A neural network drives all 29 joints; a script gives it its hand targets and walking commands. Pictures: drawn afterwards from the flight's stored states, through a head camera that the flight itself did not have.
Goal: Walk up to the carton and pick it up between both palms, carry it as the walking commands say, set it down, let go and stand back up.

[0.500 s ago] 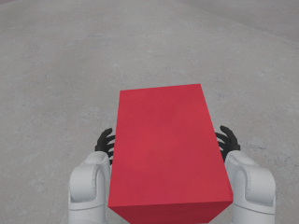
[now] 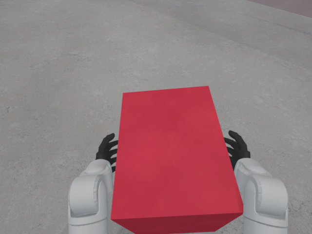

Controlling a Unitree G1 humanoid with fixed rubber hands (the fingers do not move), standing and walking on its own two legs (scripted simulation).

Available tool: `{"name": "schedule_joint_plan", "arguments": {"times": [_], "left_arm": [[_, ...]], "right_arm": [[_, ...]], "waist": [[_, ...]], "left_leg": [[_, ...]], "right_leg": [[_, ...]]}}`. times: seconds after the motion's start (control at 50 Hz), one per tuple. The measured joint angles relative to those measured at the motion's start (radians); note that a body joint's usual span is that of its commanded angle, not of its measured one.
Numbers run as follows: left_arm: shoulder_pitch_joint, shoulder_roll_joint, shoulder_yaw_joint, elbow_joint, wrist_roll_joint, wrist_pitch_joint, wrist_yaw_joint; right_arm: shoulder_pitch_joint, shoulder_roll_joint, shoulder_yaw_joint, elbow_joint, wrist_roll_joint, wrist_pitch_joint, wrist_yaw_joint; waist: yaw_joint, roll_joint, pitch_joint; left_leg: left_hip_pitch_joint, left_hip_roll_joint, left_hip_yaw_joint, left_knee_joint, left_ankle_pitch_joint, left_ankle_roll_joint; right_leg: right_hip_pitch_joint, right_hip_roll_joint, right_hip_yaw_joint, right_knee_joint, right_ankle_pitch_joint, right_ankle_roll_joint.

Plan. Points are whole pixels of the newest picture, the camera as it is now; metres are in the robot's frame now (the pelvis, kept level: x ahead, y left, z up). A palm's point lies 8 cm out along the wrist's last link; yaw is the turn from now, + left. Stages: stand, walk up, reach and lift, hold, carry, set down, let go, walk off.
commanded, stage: carry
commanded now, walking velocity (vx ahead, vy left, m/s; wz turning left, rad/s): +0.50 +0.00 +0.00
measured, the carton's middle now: (170, 165) +0.29 -0.01 +0.00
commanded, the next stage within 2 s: none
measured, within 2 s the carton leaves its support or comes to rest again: neither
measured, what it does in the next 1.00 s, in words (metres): walks ahead: right foot, then left foot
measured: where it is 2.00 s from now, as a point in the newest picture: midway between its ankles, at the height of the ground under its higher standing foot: (148, 99)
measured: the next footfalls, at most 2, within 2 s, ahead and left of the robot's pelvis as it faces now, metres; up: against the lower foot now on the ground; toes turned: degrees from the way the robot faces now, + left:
right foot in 0.18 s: +0.34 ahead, -0.11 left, +0.00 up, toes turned -9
left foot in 0.66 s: +0.61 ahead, +0.12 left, +0.00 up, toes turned +15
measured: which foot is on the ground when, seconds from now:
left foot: down 0.00-0.18, up 0.20-0.64, down 0.66-1.00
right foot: up 0.00-0.16, down 0.18-0.66, up 0.68-1.00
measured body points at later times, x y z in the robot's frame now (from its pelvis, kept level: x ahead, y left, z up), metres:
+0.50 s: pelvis +0.34 -0.02 +0.00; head +0.37 -0.02 +0.45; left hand +0.59 +0.16 +0.06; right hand +0.63 -0.15 +0.07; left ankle +0.43 +0.11 -0.71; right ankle +0.30 -0.10 -0.75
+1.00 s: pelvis +0.68 +0.05 +0.00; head +0.70 +0.08 +0.45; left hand +0.94 +0.21 +0.06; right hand +0.95 -0.10 +0.08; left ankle +0.57 +0.11 -0.75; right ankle +0.81 -0.10 -0.69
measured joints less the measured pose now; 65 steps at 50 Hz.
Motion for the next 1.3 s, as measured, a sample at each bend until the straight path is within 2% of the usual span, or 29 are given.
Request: {"name": "schedule_joint_plan", "arguments": {"times": [0.1,0.16,0.18,0.2,0.22,0.24,0.28,0.32,0.42,0.48,0.56,0.62,0.64,0.66,0.68,0.72,0.76,0.8,0.86,0.94,1.02,1.08,1.14,1.16,1.18,1.2,1.24,1.26,1.3], "left_arm": [[0.016,0.000,-0.005,-0.064,-0.003,-0.002,0.000],[0.019,0.001,-0.005,-0.074,-0.007,-0.003,-0.002],[0.017,0.000,-0.005,-0.071,-0.008,-0.002,-0.003],[0.011,0.000,-0.007,-0.054,-0.007,-0.006,-0.004],[0.000,-0.001,-0.006,-0.029,-0.005,-0.008,-0.005],[-0.012,-0.001,-0.004,-0.004,-0.003,-0.006,-0.006],[-0.022,-0.003,-0.001,0.037,0.002,-0.003,-0.007],[-0.012,-0.002,-0.001,0.048,0.001,-0.003,-0.007],[0.019,0.000,-0.003,0.006,-0.010,-0.017,-0.006],[0.031,0.000,-0.007,-0.025,-0.015,-0.022,-0.007],[0.040,0.001,-0.015,-0.040,-0.016,-0.019,-0.008],[0.037,0.001,-0.019,-0.034,-0.009,-0.009,-0.010],[0.033,0.001,-0.017,-0.030,-0.006,-0.004,-0.010],[0.026,0.001,-0.011,-0.025,-0.003,0.000,-0.011],[0.017,0.003,0.002,-0.010,-0.001,0.003,-0.012],[0.005,0.004,0.026,0.019,0.005,0.007,-0.014],[0.001,0.001,0.034,0.038,0.008,0.011,-0.014],[0.004,0.000,0.027,0.047,0.007,0.011,-0.012],[0.014,0.001,0.008,0.033,0.005,0.002,-0.009],[0.025,0.001,-0.008,-0.023,0.001,-0.006,-0.006],[0.032,0.001,-0.009,-0.063,-0.003,-0.007,-0.006],[0.031,0.001,-0.006,-0.070,-0.006,-0.006,-0.008],[0.020,0.001,-0.003,-0.054,-0.008,-0.003,-0.011],[0.012,0.000,-0.005,-0.034,-0.007,-0.006,-0.012],[-0.001,-0.001,-0.004,-0.007,-0.003,-0.007,-0.013],[-0.014,-0.002,-0.002,0.020,0.002,-0.006,-0.013],[-0.024,-0.003,0.000,0.059,0.007,-0.002,-0.014],[-0.020,-0.003,0.000,0.065,0.007,-0.002,-0.014],[-0.005,-0.002,0.000,0.058,0.003,-0.005,-0.013]], "right_arm": [[0.007,-0.001,0.016,-0.057,0.001,-0.001,0.005],[0.009,-0.001,0.022,-0.075,-0.008,0.007,0.007],[0.010,-0.001,0.021,-0.077,-0.011,0.009,0.008],[0.006,-0.003,0.016,-0.070,-0.013,0.012,0.008],[-0.001,-0.001,0.005,-0.054,-0.015,0.013,0.008],[-0.005,0.000,-0.004,-0.035,-0.016,0.014,0.008],[-0.007,0.000,-0.012,-0.002,-0.020,0.016,0.008],[-0.001,-0.001,-0.008,0.009,-0.022,0.017,0.007],[0.022,-0.002,0.015,-0.021,-0.018,0.001,0.004],[0.035,-0.002,0.026,-0.052,-0.017,-0.005,0.003],[0.051,-0.003,0.031,-0.077,-0.019,0.001,0.003],[0.047,-0.003,0.025,-0.074,-0.019,0.014,0.004],[0.039,-0.003,0.022,-0.066,-0.020,0.019,0.005],[0.027,-0.002,0.021,-0.051,-0.021,0.021,0.006],[0.010,-0.001,0.023,-0.020,-0.024,0.016,0.007],[-0.023,0.002,0.023,0.042,-0.030,0.011,0.007],[-0.032,0.003,0.018,0.071,-0.032,0.011,0.007],[-0.019,0.002,0.013,0.069,-0.029,0.012,0.007],[0.009,-0.001,0.014,0.038,-0.020,0.003,0.006],[0.033,-0.002,0.021,-0.024,-0.008,-0.011,0.005],[0.038,-0.002,0.032,-0.063,-0.009,-0.011,0.007],[0.033,-0.002,0.036,-0.075,-0.017,-0.002,0.009],[0.025,-0.002,0.033,-0.075,-0.028,0.012,0.010],[0.018,-0.003,0.024,-0.065,-0.031,0.016,0.010],[0.009,-0.002,0.013,-0.046,-0.032,0.019,0.011],[0.003,-0.001,0.003,-0.025,-0.033,0.019,0.010],[0.002,-0.001,-0.007,0.008,-0.033,0.019,0.010],[0.005,-0.002,-0.006,0.015,-0.033,0.019,0.009],[0.015,-0.002,0.003,0.013,-0.031,0.016,0.007]], "waist": [[0.010,-0.004,0.030],[0.018,0.002,0.035],[0.022,-0.001,0.033],[0.035,0.013,0.032],[0.045,0.028,0.033],[0.048,0.032,0.034],[0.046,0.030,0.039],[0.044,0.025,0.045],[0.053,0.012,0.051],[0.057,0.007,0.040],[0.055,-0.001,0.009],[0.051,-0.010,-0.023],[0.049,-0.013,-0.032],[0.046,-0.022,-0.040],[0.038,-0.044,-0.044],[0.024,-0.045,-0.042],[0.019,-0.031,-0.028],[0.013,-0.024,-0.013],[0.007,-0.015,0.008],[0.009,-0.008,0.032],[0.020,-0.004,0.043],[0.024,0.002,0.038],[0.029,0.006,0.024],[0.039,0.018,0.020],[0.047,0.031,0.019],[0.048,0.034,0.020],[0.045,0.031,0.026],[0.044,0.028,0.031],[0.045,0.025,0.040]], "left_leg": [[0.157,-0.002,-0.006,-0.047,-0.084,-0.038],[0.221,0.011,-0.022,0.023,-0.184,-0.064],[0.221,0.018,-0.030,0.101,-0.227,-0.067],[0.192,0.042,-0.039,0.229,-0.265,-0.063],[0.123,0.056,-0.082,0.407,-0.237,-0.052],[0.034,0.046,-0.141,0.585,-0.209,-0.040],[-0.133,0.020,-0.207,0.827,-0.176,-0.018],[-0.261,0.020,-0.210,0.876,-0.133,-0.016],[-0.423,0.049,-0.160,0.600,-0.059,-0.028],[-0.456,0.060,-0.132,0.444,0.039,-0.037],[-0.448,0.056,-0.098,0.325,0.141,-0.044],[-0.406,0.038,-0.067,0.262,0.148,-0.038],[-0.380,0.030,-0.051,0.235,0.146,-0.032],[-0.358,0.021,-0.036,0.231,0.172,-0.009],[-0.357,0.008,-0.017,0.275,0.154,0.015],[-0.341,0.006,0.002,0.317,0.068,0.042],[-0.293,0.009,0.012,0.279,0.040,0.037],[-0.231,0.001,0.015,0.210,0.040,0.034],[-0.131,-0.010,0.012,0.101,0.041,0.034],[0.002,-0.018,0.002,-0.009,0.025,0.017],[0.127,-0.018,-0.006,-0.054,-0.037,-0.009],[0.205,-0.013,-0.018,-0.040,-0.116,-0.034],[0.233,0.009,-0.037,0.103,-0.233,-0.055],[0.200,0.033,-0.045,0.234,-0.268,-0.054],[0.127,0.046,-0.087,0.416,-0.240,-0.046],[0.035,0.037,-0.145,0.600,-0.213,-0.037],[-0.135,0.012,-0.210,0.849,-0.181,-0.018],[-0.207,0.009,-0.218,0.899,-0.158,-0.015],[-0.313,0.022,-0.207,0.862,-0.109,-0.019]], "right_leg": [[-0.004,0.016,-0.049,-0.253,0.118,-0.015],[0.066,0.051,-0.091,-0.375,0.126,-0.043],[0.109,0.063,-0.107,-0.415,0.118,-0.053],[0.123,0.074,-0.118,-0.398,0.138,-0.083],[0.115,0.080,-0.126,-0.345,0.105,-0.108],[0.117,0.080,-0.132,-0.316,0.065,-0.121],[0.156,0.078,-0.140,-0.333,0.018,-0.125],[0.214,0.078,-0.145,-0.393,0.013,-0.110],[0.372,0.087,-0.135,-0.544,-0.001,-0.096],[0.469,0.090,-0.124,-0.609,-0.025,-0.077],[0.595,0.083,-0.108,-0.651,-0.091,-0.042],[0.669,0.066,-0.094,-0.629,-0.172,-0.006],[0.684,0.056,-0.086,-0.596,-0.213,0.008],[0.685,0.037,-0.076,-0.536,-0.263,0.022],[0.652,0.003,-0.061,-0.424,-0.306,0.027],[0.502,0.002,0.015,-0.092,-0.298,0.016],[0.348,0.025,0.050,0.150,-0.267,-0.007],[0.229,0.024,0.049,0.226,-0.204,-0.016],[0.100,0.006,0.027,0.173,-0.109,-0.012],[-0.002,-0.011,0.001,0.011,0.016,-0.001],[-0.016,-0.003,-0.033,-0.178,0.113,-0.005],[0.024,0.021,-0.065,-0.295,0.137,-0.027],[0.124,0.063,-0.110,-0.404,0.107,-0.055],[0.139,0.074,-0.121,-0.391,0.130,-0.086],[0.132,0.079,-0.129,-0.341,0.099,-0.109],[0.134,0.079,-0.134,-0.315,0.059,-0.119],[0.174,0.078,-0.142,-0.338,0.013,-0.120],[0.204,0.077,-0.144,-0.369,0.012,-0.108],[0.268,0.082,-0.144,-0.441,0.014,-0.099]]}}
